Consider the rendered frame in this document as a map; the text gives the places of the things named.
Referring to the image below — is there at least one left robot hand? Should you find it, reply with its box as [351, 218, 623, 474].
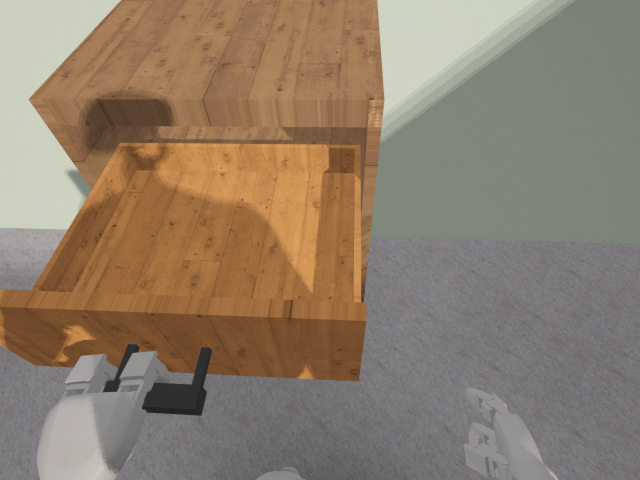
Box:
[37, 351, 171, 480]

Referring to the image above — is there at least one drawer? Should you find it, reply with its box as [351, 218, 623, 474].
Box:
[0, 143, 366, 381]

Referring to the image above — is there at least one right robot hand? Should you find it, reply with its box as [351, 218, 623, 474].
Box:
[463, 388, 543, 480]

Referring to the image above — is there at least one cabinet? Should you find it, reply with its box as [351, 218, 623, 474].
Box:
[28, 0, 384, 303]

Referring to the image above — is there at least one left robot shin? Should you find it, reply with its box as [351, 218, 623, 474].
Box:
[281, 467, 300, 476]

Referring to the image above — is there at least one handle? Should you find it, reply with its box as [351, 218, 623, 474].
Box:
[103, 344, 212, 416]

